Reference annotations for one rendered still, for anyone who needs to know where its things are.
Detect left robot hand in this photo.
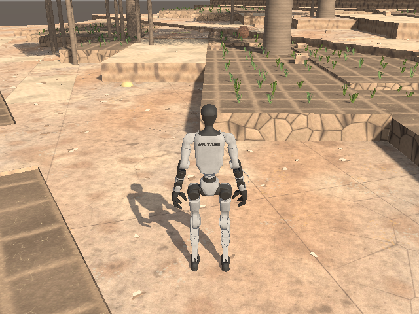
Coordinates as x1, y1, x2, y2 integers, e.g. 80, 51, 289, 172
172, 191, 187, 209

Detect right robot foot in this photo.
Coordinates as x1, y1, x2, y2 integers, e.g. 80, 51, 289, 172
221, 255, 230, 272

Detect right robot thigh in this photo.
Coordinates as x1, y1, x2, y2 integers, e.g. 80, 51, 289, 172
219, 183, 232, 229

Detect robot left forearm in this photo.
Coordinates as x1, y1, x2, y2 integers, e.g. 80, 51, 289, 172
173, 160, 186, 192

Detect right robot hand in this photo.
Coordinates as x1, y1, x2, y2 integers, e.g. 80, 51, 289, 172
232, 189, 247, 207

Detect robot right forearm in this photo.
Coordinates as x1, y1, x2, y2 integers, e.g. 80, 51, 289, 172
233, 159, 246, 191

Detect left robot upper arm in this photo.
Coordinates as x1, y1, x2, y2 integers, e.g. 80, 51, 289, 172
180, 133, 196, 169

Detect right robot upper arm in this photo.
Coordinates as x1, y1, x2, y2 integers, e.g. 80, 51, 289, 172
223, 132, 240, 169

